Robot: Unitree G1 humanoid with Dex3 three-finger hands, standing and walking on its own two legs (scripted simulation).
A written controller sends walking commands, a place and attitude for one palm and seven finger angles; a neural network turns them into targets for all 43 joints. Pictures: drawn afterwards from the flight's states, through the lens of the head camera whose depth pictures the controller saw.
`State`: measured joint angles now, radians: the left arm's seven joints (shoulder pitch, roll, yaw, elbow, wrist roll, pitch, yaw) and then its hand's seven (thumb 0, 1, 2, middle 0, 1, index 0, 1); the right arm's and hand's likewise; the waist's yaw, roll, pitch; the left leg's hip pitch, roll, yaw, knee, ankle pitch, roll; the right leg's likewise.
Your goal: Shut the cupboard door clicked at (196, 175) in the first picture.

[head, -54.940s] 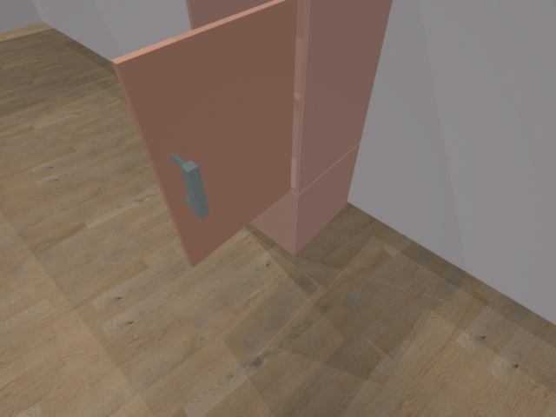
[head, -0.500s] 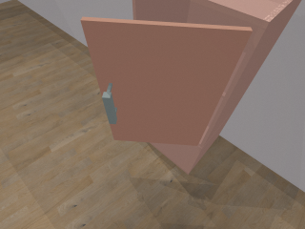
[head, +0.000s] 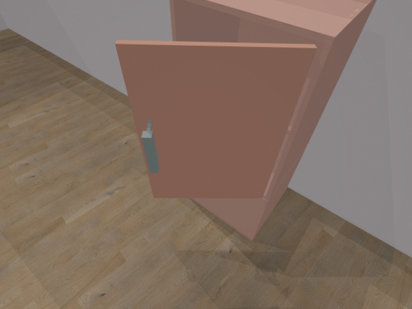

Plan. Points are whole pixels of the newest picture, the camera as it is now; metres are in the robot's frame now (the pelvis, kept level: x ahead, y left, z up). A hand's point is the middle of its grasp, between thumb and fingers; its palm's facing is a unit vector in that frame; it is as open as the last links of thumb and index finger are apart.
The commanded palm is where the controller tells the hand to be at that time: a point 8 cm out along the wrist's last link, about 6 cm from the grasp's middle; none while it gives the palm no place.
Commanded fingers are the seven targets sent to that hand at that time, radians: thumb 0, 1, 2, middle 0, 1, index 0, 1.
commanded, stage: come to a stop and stand still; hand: left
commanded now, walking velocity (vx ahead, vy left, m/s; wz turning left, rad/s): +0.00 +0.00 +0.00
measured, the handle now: (152, 147) +0.52 +0.18 -0.03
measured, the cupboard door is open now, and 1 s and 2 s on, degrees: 38 38 38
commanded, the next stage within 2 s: look again from close up in 0.38 s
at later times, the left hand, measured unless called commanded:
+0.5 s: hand out of the picture -0.02 +0.15 -0.18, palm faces +0.03 -0.99 -0.14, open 7.4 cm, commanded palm none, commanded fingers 0.00 0.90 0.90 -0.20 -0.30 -0.20 -0.30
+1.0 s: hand out of the picture +0.03 +0.19 -0.18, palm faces +0.00 -0.98 -0.22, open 7.4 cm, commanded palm none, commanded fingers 0.00 0.90 0.90 -0.20 -0.30 -0.20 -0.30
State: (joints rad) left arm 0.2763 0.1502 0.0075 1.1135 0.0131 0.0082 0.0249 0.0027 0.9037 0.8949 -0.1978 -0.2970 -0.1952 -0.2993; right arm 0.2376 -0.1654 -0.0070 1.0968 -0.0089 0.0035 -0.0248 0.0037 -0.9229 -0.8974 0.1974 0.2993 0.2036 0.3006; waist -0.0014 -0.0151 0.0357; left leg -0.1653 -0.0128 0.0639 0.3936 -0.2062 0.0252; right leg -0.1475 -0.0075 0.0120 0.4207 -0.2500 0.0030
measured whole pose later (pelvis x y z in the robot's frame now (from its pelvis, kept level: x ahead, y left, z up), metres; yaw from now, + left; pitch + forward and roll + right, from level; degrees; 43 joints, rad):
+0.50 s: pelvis -0.01 +0.00 +0.00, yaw +0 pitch -1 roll +0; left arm 0.29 0.13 0.00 1.14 0.01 0.00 0.04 0.00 0.91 0.89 -0.20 -0.30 -0.19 -0.30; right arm 0.31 -0.11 0.00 1.14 -0.01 0.00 -0.03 0.01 -0.91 -0.90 0.20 0.30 0.20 0.30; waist -0.01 -0.03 0.05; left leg -0.19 0.00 0.06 0.41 -0.20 0.02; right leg -0.16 0.00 0.00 0.40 -0.23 0.00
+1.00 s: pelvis +0.01 +0.01 -0.01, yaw +0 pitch +0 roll +1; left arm 0.27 0.18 -0.01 1.08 0.02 -0.02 0.03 0.00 0.90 0.89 -0.20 -0.30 -0.20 -0.30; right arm 0.24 -0.18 0.01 1.07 -0.02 -0.03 -0.02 0.01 -0.92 -0.90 0.20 0.30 0.20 0.30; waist 0.00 0.00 0.02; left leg -0.19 -0.02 0.07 0.46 -0.26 0.04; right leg -0.18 -0.02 0.02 0.49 -0.31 0.01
